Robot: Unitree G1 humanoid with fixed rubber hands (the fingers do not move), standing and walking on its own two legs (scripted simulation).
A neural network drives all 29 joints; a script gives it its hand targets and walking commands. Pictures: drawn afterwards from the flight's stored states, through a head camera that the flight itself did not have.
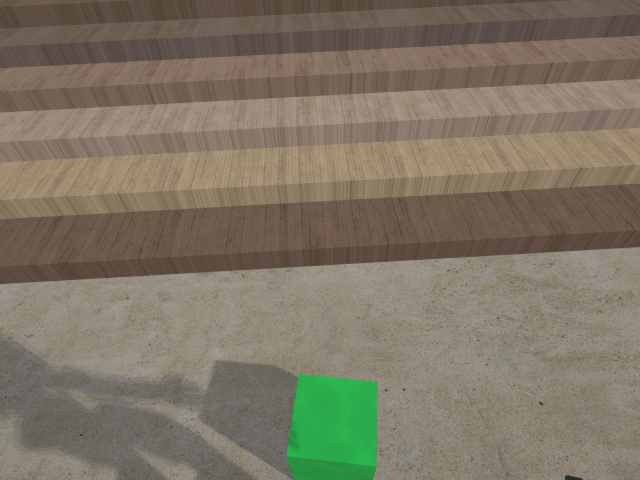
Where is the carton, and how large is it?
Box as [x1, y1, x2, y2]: [287, 374, 377, 479]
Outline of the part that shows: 299,374 287,451 287,458 294,479 372,479 376,467 377,382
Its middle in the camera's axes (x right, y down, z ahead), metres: +0.05 +0.52 +1.06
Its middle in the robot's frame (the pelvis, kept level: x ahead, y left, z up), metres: +0.40 +0.00 -0.66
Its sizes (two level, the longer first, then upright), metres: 0.210 0.200 0.250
